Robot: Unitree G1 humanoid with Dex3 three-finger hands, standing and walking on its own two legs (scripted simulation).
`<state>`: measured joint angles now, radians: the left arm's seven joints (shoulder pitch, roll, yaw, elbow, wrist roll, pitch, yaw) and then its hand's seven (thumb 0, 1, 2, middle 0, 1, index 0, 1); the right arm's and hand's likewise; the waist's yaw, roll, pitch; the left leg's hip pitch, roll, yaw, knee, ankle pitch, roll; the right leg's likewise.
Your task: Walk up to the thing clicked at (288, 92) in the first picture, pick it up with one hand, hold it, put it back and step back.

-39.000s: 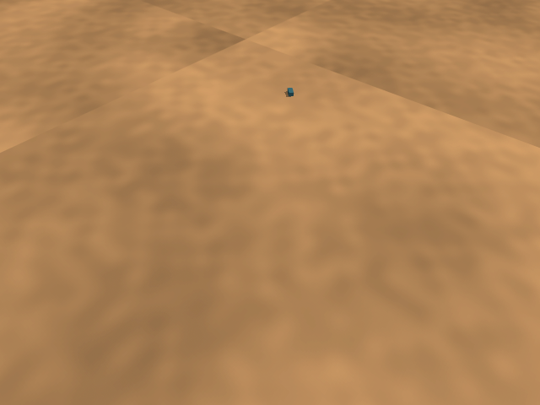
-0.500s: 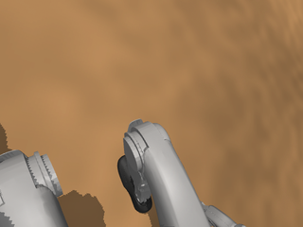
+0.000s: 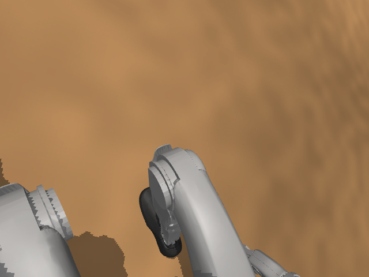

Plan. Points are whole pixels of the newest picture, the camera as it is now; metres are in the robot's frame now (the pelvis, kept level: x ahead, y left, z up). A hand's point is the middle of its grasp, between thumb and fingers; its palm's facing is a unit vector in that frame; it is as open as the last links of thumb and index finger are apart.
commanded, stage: withdraw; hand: left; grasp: from above
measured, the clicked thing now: out of the picture +0.44 +0.32 -0.30
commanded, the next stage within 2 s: home in 0.94 s
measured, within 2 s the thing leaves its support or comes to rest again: neither
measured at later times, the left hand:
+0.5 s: hand out of the picture +0.42 +0.35 -0.11, palm faces -0.31 -0.05 -0.95, open 10.6 cm
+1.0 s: hand out of the picture +0.42 +0.33 -0.18, palm faces -0.40 -0.12 -0.91, open 11.6 cm
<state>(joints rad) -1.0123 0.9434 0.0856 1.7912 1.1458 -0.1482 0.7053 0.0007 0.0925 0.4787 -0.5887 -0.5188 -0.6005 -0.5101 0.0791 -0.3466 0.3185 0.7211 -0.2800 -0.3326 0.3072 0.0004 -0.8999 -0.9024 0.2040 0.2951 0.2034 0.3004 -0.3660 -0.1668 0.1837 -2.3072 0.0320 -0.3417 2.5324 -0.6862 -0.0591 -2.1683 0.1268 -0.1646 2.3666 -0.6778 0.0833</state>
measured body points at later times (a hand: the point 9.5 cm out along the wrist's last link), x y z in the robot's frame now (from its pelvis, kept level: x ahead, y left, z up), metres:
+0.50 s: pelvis +0.01 +0.00 +0.03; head +0.19 +0.10 +0.42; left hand +0.43 +0.35 -0.06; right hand +0.13 -0.25 -0.07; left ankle +0.07 +0.14 -0.27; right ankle +0.12 -0.12 -0.27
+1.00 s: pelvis +0.00 -0.01 +0.00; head +0.23 +0.09 +0.37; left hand +0.44 +0.33 -0.12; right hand +0.07 -0.28 -0.09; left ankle +0.07 +0.14 -0.27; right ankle +0.12 -0.12 -0.27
